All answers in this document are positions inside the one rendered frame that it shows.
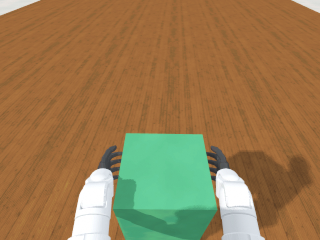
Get robot right hand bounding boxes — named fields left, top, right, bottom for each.
left=206, top=146, right=230, bottom=181

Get robot left hand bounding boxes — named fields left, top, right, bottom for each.
left=97, top=145, right=123, bottom=180

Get left robot forearm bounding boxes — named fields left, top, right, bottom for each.
left=67, top=168, right=114, bottom=240

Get carton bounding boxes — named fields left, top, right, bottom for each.
left=113, top=133, right=218, bottom=240

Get right robot forearm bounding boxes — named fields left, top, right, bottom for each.
left=215, top=168, right=265, bottom=240

